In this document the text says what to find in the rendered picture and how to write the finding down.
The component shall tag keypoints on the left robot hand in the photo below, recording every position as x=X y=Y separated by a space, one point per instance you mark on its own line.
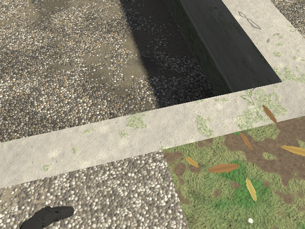
x=46 y=216

